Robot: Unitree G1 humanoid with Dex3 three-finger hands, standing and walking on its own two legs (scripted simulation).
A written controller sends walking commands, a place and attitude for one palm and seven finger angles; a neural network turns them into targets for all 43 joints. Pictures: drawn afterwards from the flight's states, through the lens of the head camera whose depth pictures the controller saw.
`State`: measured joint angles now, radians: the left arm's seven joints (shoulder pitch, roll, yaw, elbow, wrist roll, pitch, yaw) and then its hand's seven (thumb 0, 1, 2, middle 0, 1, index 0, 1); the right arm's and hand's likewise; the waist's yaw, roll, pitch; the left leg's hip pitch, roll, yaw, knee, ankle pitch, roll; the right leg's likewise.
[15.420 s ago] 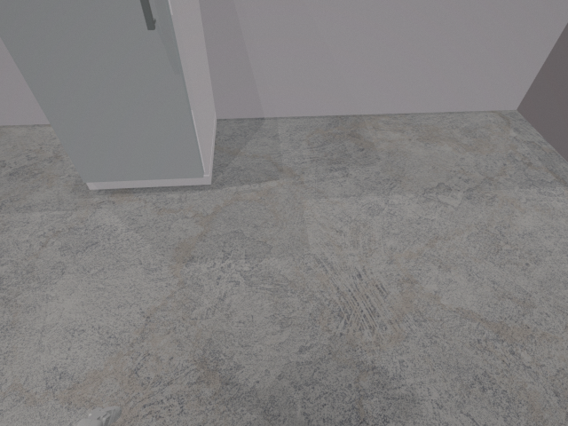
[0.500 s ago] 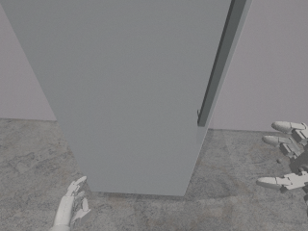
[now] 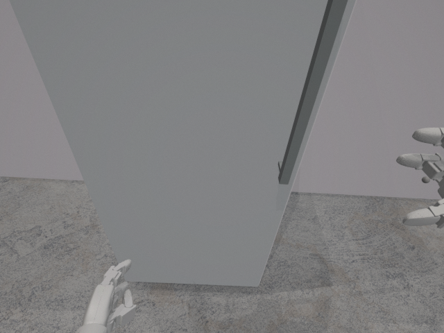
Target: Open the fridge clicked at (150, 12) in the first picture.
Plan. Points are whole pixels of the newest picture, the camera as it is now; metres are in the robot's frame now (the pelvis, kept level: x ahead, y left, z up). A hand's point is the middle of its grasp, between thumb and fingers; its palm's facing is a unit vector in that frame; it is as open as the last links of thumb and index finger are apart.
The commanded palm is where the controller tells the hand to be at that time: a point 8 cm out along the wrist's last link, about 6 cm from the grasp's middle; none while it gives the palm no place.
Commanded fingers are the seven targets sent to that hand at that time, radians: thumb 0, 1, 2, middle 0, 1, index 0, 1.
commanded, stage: raise the hand to about handle height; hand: right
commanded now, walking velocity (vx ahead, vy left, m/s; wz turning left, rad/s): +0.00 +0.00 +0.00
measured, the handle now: (308, 81) +0.47 -0.15 +0.27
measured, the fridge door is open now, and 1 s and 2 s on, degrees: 0 0 0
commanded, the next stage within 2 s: move the hooked fingers beside the handle in 0.40 s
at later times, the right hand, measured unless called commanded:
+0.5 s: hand (405, 183) +0.29 -0.27 +0.20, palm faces +0.11 +0.99 -0.09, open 14.0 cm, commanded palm +0.25 -0.31 +0.21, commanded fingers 0.00 0.50 -0.30 0.30 1.20 0.30 1.20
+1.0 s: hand (374, 164) +0.33 -0.24 +0.20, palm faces +0.09 +0.99 -0.06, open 14.0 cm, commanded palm +0.30 -0.28 +0.20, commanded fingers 0.00 0.50 -0.30 0.30 1.20 0.30 1.20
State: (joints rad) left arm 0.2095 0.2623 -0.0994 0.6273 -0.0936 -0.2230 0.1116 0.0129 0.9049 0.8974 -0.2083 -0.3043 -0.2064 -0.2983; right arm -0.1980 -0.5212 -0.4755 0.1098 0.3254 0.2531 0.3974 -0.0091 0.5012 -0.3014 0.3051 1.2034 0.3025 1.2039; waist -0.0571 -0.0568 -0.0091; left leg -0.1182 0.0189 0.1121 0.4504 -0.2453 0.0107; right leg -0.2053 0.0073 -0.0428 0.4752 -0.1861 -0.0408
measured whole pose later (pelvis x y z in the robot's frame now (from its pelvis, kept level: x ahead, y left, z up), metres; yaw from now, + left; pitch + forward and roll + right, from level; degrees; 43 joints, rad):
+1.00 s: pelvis +0.02 +0.01 +0.00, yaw +1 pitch -3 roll +0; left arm 0.21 0.25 -0.08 0.62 -0.09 -0.19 0.10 0.01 0.91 0.90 -0.21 -0.30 -0.20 -0.30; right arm -0.24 -0.43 -0.41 0.12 0.29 0.28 0.31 -0.01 0.50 -0.30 0.31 1.20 0.30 1.20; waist -0.04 -0.05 -0.01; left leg -0.13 0.01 0.10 0.45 -0.27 0.02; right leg -0.20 0.00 -0.05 0.46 -0.21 -0.03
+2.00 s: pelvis +0.02 +0.02 +0.00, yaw +2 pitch -1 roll +0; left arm 0.27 0.27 -0.05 0.64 -0.10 -0.11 0.10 0.01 0.91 0.90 -0.21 -0.30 -0.20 -0.30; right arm -0.49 -0.43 -0.34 0.45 0.23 0.19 0.24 -0.01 0.50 -0.30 0.30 1.20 0.30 1.20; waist 0.01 -0.04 -0.02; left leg -0.17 -0.01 0.08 0.44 -0.26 0.03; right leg -0.23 -0.02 -0.07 0.46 -0.21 -0.02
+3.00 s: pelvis +0.02 +0.01 +0.00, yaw +2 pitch -1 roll +0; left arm 0.26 0.26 -0.05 0.63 -0.09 -0.06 0.10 0.01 0.91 0.90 -0.21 -0.30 -0.20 -0.30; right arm -0.49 -0.40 -0.32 0.44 0.22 0.18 0.19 -0.01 0.50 -0.30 0.30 1.20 0.30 1.20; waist 0.01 -0.03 -0.03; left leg -0.16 -0.01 0.08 0.43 -0.26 0.03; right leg -0.23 -0.02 -0.07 0.45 -0.21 -0.02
